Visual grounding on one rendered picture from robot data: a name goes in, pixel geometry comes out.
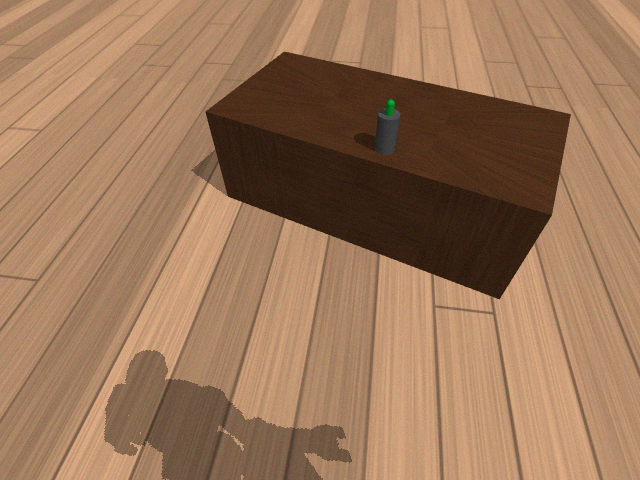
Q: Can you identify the bottle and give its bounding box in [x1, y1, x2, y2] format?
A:
[374, 99, 400, 155]

